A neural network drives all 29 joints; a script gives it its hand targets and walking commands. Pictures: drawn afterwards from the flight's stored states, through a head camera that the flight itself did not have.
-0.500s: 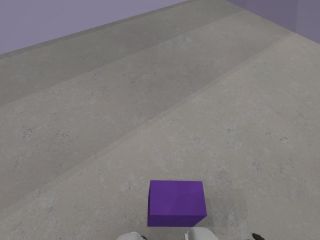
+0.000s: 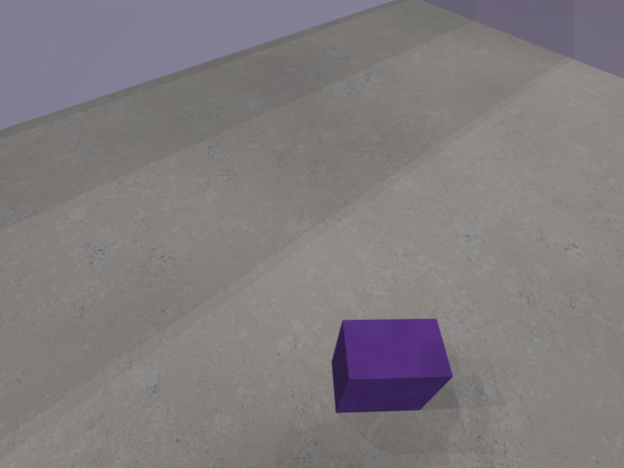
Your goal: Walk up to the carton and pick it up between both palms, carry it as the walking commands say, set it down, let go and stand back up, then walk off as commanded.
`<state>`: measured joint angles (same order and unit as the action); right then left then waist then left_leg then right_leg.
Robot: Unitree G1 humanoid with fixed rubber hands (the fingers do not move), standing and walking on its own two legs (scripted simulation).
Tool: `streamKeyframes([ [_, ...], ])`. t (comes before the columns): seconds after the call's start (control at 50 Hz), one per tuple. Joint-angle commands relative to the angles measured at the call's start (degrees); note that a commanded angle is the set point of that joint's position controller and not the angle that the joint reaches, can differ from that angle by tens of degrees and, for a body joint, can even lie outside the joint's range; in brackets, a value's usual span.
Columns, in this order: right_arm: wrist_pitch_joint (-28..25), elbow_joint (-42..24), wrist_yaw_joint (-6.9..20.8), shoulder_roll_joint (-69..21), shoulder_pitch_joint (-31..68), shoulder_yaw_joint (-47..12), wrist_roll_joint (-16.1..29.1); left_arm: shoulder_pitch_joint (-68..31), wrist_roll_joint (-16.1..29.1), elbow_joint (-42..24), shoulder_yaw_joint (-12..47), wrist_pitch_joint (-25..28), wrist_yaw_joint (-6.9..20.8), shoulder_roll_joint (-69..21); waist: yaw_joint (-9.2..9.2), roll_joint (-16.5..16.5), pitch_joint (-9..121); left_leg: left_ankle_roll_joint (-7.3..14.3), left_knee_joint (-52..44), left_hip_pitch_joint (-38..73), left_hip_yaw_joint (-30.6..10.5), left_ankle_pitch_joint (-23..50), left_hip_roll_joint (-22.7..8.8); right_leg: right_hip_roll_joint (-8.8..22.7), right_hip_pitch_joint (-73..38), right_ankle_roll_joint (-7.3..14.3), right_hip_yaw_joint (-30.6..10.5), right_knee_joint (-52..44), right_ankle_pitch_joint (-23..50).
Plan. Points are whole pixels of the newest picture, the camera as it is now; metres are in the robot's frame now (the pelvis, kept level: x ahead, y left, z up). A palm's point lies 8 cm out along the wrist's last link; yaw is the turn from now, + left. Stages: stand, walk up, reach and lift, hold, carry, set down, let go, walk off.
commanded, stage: walk up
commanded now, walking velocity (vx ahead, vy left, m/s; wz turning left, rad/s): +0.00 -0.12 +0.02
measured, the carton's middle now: (383, 368) +0.45 -0.25 -0.60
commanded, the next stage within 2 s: none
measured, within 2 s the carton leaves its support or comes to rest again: neither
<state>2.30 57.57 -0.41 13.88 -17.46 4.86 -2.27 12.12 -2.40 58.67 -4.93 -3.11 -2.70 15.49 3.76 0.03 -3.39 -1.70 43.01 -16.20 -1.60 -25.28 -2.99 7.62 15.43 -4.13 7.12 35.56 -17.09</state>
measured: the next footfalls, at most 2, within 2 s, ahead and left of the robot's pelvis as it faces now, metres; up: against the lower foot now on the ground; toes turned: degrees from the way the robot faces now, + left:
right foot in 0.78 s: -0.08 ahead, -0.20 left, +0.00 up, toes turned -9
left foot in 1.24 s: +0.09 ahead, -0.03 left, +0.00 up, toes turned +5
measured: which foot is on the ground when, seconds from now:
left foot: down 0.00-0.76, up 0.78-1.00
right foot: down 0.00-0.00, up 0.02-0.76, down 0.78-1.00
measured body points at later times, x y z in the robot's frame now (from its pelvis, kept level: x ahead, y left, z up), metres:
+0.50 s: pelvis -0.06 +0.02 +0.03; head -0.05 +0.09 +0.48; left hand +0.02 +0.26 -0.15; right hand -0.14 -0.24 -0.07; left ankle -0.02 +0.10 -0.72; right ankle -0.08 -0.18 -0.62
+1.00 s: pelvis -0.06 -0.12 +0.03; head -0.05 -0.14 +0.48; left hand -0.12 +0.11 -0.11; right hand +0.01 -0.36 -0.13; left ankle -0.03 +0.01 -0.64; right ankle -0.12 -0.19 -0.72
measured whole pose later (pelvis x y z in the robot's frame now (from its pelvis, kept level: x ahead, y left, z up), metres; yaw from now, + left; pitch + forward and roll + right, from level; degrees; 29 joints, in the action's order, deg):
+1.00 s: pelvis -0.06 -0.12 +0.03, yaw +0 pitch +1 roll +0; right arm 0.7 56.4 1.0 12.4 -12.7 5.6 -2.2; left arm 25.9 -2.2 59.8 -1.0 1.3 -0.7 7.9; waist -0.4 3.5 1.2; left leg -0.2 59.5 -33.3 4.0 -14.8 -4.6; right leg -1.0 4.1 3.2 9.5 17.0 -14.6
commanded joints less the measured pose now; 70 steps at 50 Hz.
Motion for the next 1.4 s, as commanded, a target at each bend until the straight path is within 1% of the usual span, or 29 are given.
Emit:
streamKeyframes([
  [0.0,-3.27,-6.12,-1.47,12.72,1.50,0.77,1.68,16.60,-0.79,0.22,-0.24,-2.67,0.56,0.82,-6.37,17.11,2.35,7.60,-30.92,1.52,-35.45,22.08,-23.40,-5.34,12.65,1.32,-7.38,18.74,-19.21],
  [0.02,-2.43,-2.41,-1.33,11.75,-2.80,0.51,1.75,8.35,-0.13,-4.58,-0.26,-2.03,1.43,1.15,-4.67,16.39,-2.90,8.54,-31.40,-0.87,-30.76,21.35,-21.33,-3.85,14.63,1.80,-9.44,24.86,-14.23],
  [0.06,-2.55,-1.58,-2.07,8.24,-5.24,1.40,0.59,-5.84,1.40,-6.25,-0.97,-1.48,3.04,5.10,0.11,10.31,-2.40,-0.65,-29.73,3.67,-24.92,21.83,-16.06,-6.27,19.78,2.09,-15.76,25.35,-6.53],
  [0.1,-1.70,0.35,-2.60,6.02,-8.04,1.35,1.65,-2.55,1.41,-4.79,-0.90,-2.25,3.89,4.16,-2.03,12.27,-5.37,-4.74,-29.06,-2.64,-14.09,14.90,-11.15,-6.86,15.58,2.23,-15.68,25.43,2.31],
  [0.14,-1.54,-0.76,-3.77,8.15,-6.71,1.47,1.65,1.15,0.95,-4.94,-0.08,-2.52,4.60,1.70,-2.43,14.56,-1.88,-4.65,-29.43,2.04,-16.05,9.42,-12.17,-9.22,18.84,1.25,-16.78,30.71,3.78],
  [0.22,-3.13,-0.89,-3.74,7.25,-10.94,1.99,1.73,-1.39,-0.02,-4.59,-0.65,-2.44,4.97,2.78,-2.47,3.40,2.20,-0.65,-27.45,4.43,-16.27,7.87,-14.85,-9.08,19.18,0.41,-17.98,31.55,5.70],
  [0.24,-2.71,-0.10,-3.75,7.29,-12.51,1.82,0.84,-3.32,-0.10,-5.81,-0.72,-2.52,4.77,3.22,-0.66,9.83,-0.18,-0.28,-29.48,4.07,-15.23,5.14,-13.28,-9.61,19.81,-1.15,-16.36,30.43,4.60],
  [0.26,-2.72,0.23,-4.13,3.97,-12.62,1.17,1.66,-4.05,0.11,-5.78,-0.74,-2.62,4.77,3.61,-1.14,5.06,0.67,0.06,-29.15,7.46,-18.77,6.65,-14.92,-10.46,22.34,-1.13,-16.72,32.41,5.07],
  [0.34,-3.60,-0.45,-4.34,5.56,-14.61,1.69,1.57,-3.07,0.69,-6.20,-0.99,-2.42,5.09,1.78,0.33,12.28,2.19,-2.69,-27.97,10.59,-14.85,21.99,-13.07,-10.70,19.61,-1.62,-13.65,28.42,3.32],
  [0.38,-3.05,-0.05,-4.57,5.29,-14.79,1.70,0.45,-2.87,0.01,-7.41,-0.30,-2.82,5.06,0.53,0.64,17.09,-1.18,3.65,-26.49,7.47,-14.85,23.73,-15.20,-9.56,20.16,-2.23,-14.36,25.55,1.52],
  [0.4,-2.93,-0.44,-4.06,5.75,-15.66,1.88,-0.18,-2.06,0.97,-6.13,-0.37,-2.81,4.58,2.23,-0.11,12.99,-0.03,4.62,-26.86,6.50,-13.86,22.80,-15.51,-8.82,18.49,-1.41,-14.47,25.67,2.25],
  [0.44,-2.68,0.44,-3.93,4.64,-15.04,1.87,-0.72,0.03,0.74,-6.30,-0.34,-2.73,4.29,2.78,0.22,20.90,-2.30,4.23,-29.87,4.53,-12.29,8.82,-11.79,-9.74,16.26,-1.99,-12.08,24.68,2.73],
  [0.56,-1.08,0.33,-4.07,9.64,-12.76,3.43,-0.02,-0.85,-0.58,-6.84,0.79,-2.63,4.24,2.27,1.40,16.32,-2.39,8.77,-32.97,3.07,-16.80,-2.11,-17.42,-5.87,14.88,-1.39,-6.54,17.83,-2.84],
  [0.66,-0.68,-1.15,-3.43,10.30,-5.02,4.02,-1.02,0.91,0.60,-7.82,1.15,-1.48,4.90,-1.25,-2.18,15.39,1.17,7.57,-33.36,-5.58,-9.83,2.34,-14.15,-6.27,-1.04,1.36,-2.75,1.58,-8.67],
  [0.68,-0.81,-2.51,-3.17,10.20,-1.91,3.82,-0.68,5.10,1.07,-7.27,0.94,-1.28,4.36,-1.38,-5.46,16.23,-1.11,6.35,-31.44,-14.00,-7.35,1.14,-12.54,-4.04,-9.66,3.21,-3.15,-6.43,-4.38],
  [0.72,-0.64,-2.89,-3.18,5.52,2.44,2.23,-0.25,19.30,1.57,-1.03,1.04,0.39,2.85,1.43,-13.11,-4.80,0.59,4.72,-6.43,-22.54,4.19,-10.57,-0.86,-4.33,-20.76,3.81,-1.83,-18.19,-7.17],
  [0.74,-0.37,-2.94,-3.46,0.73,-2.99,1.17,-0.78,17.64,0.59,-3.00,1.24,1.14,3.10,4.39,-8.76,-18.48,3.61,3.52,8.98,-22.39,4.29,-12.72,1.70,6.80,-14.62,4.19,-15.43,-25.82,-16.47],
  [0.76,-0.69,-3.09,-2.73,-1.25,-3.48,0.64,-0.04,16.08,0.16,-3.02,1.27,2.02,2.94,6.35,-6.41,-21.52,-2.79,3.28,16.04,-27.28,2.70,-6.34,-0.19,14.24,-7.74,6.14,-24.91,-33.12,-29.11],
  [0.78,-0.67,-2.07,-1.62,-1.90,-4.03,0.33,-1.12,8.86,0.66,-6.12,1.93,2.22,2.97,3.97,-2.07,-14.86,-3.84,4.12,21.77,-29.69,3.45,-1.34,0.07,13.55,-5.57,7.65,-26.44,-34.90,-35.21],
  [0.8,-0.64,-3.89,-0.66,-0.12,0.80,0.77,-0.49,8.37,1.36,-6.07,0.95,2.41,2.66,6.57,-5.58,-15.28,-2.96,3.35,21.03,-31.78,0.13,1.35,-1.98,13.29,-6.06,7.34,-21.77,-33.40,-27.07],
  [0.9,-2.02,-1.88,1.50,1.85,-1.06,1.27,-0.12,9.58,0.55,-2.23,3.88,4.97,1.94,-2.59,-0.32,-8.81,-5.11,1.50,18.55,-25.80,2.91,11.07,-3.81,5.74,-7.11,9.69,-10.36,-29.25,-3.96],
  [0.92,-2.23,-1.86,1.53,0.81,2.78,0.96,-0.14,11.38,0.25,-2.06,2.91,5.74,1.96,-1.64,-2.46,-8.39,-2.74,1.26,17.67,-26.25,5.55,11.16,-2.26,4.28,-10.18,10.24,-9.63,-29.00,-4.73],
  [1.02,-2.35,-5.71,1.38,-2.14,13.27,0.16,0.97,20.14,-0.11,2.08,2.66,6.89,0.48,-0.13,-4.86,-1.19,-5.30,1.00,3.63,-22.30,3.76,11.04,-3.15,9.44,-14.71,12.97,-12.03,-26.62,8.12],
  [1.1,-4.02,-6.10,0.50,-3.35,17.62,-0.90,0.61,24.33,-1.20,4.72,2.50,7.49,0.59,-0.69,-8.18,-4.18,0.80,1.20,-5.21,-18.53,8.26,6.94,0.63,8.62,-24.48,13.47,-9.13,-15.80,47.14],
  [1.18,-3.97,-3.86,0.15,-2.58,12.04,-0.64,1.21,23.79,-0.53,7.16,2.84,7.64,-0.12,0.43,-6.06,-3.66,0.57,3.81,-10.01,-12.22,8.37,7.80,3.09,10.52,-23.15,12.52,-11.90,-9.56,67.88],
  [1.22,-3.83,0.34,-0.68,-2.50,5.96,-1.49,1.63,18.09,2.36,5.57,3.59,7.35,-0.26,-0.80,-1.11,-1.26,0.61,6.13,-16.33,5.26,7.37,27.16,0.89,8.51,-11.38,6.11,-9.13,-4.43,80.72],
  [1.26,-4.27,3.28,-1.23,2.58,-2.06,-1.12,1.35,20.09,3.56,5.77,4.96,6.87,0.35,-3.62,-1.75,2.89,13.71,10.90,-9.89,29.86,-1.86,71.98,-10.41,1.97,1.21,2.93,-3.53,5.24,36.54],
  [1.3,-3.29,3.04,-2.03,-1.19,-0.78,-2.75,2.07,17.77,3.60,4.66,4.89,4.88,0.66,-6.69,-1.28,7.34,14.29,20.18,-15.20,26.37,-10.81,81.97,-18.13,-5.66,4.04,3.76,-4.23,15.94,-16.26],
  [1.38,-4.50,3.26,-2.57,-0.40,4.38,-4.57,1.11,15.52,0.91,6.47,4.48,3.48,0.78,-10.09,-5.00,4.17,-1.39,13.74,-20.52,12.52,-3.62,68.74,-13.05,-4.05,5.61,2.60,-5.75,7.46,-15.00],
])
